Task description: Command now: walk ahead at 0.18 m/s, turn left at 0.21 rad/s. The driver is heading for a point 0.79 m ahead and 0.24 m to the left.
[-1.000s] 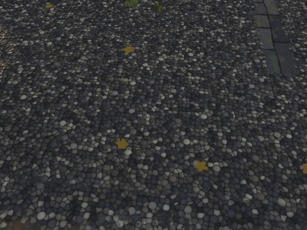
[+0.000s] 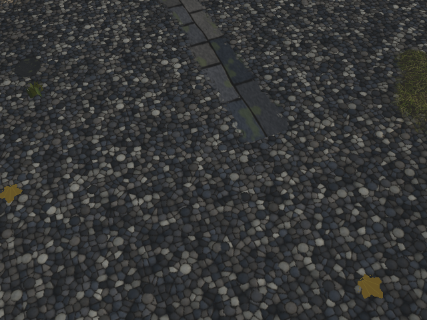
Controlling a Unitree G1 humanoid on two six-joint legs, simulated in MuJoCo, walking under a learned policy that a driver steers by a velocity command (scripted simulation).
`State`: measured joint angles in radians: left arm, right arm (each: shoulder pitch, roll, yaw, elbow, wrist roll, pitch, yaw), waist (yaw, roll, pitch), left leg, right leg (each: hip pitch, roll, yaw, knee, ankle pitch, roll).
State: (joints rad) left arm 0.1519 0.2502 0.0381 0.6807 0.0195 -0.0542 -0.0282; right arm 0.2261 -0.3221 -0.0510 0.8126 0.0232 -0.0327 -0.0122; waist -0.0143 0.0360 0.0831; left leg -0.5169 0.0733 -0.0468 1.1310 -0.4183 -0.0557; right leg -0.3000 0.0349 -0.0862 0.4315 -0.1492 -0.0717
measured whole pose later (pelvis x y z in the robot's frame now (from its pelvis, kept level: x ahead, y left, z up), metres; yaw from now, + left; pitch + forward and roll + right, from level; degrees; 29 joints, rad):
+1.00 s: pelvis +0.34 +0.09 +0.01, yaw +31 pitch +2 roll -1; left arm 0.30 0.26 0.06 0.85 0.00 -0.10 -0.02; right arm 0.25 -0.31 -0.06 0.66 0.02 -0.04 -0.01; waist 0.04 0.05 0.00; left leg -0.57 0.05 -0.07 1.06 -0.30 0.01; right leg -0.17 0.04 -0.03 0.34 -0.21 -0.03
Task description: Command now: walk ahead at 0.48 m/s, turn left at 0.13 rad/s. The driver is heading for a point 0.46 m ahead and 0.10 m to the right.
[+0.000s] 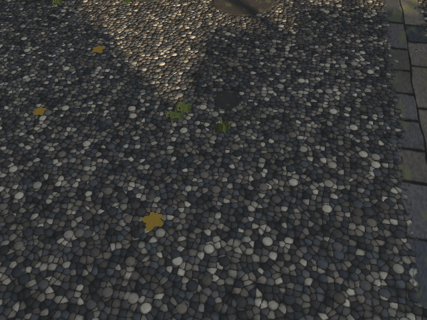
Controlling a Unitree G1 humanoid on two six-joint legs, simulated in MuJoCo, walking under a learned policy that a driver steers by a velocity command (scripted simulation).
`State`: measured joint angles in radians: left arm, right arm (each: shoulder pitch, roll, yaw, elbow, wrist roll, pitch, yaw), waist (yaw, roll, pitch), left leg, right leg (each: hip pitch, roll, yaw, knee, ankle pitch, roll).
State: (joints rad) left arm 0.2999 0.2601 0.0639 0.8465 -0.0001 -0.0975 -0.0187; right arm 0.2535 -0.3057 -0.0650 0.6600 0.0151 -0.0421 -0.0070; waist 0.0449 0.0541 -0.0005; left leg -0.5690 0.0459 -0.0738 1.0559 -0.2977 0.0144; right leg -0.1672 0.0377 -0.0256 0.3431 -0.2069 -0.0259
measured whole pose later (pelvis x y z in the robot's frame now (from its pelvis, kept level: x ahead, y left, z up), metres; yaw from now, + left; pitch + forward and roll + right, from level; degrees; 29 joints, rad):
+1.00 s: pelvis +0.41 -0.04 -0.01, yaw -18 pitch +1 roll -1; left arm 0.12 0.24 0.03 0.80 0.03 -0.02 -0.01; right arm 0.15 -0.29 -0.05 0.82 0.00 0.01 -0.04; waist 0.01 0.03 0.06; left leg -0.43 0.08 -0.04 0.78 -0.38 -0.06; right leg -0.35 0.07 -0.02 0.44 -0.10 -0.07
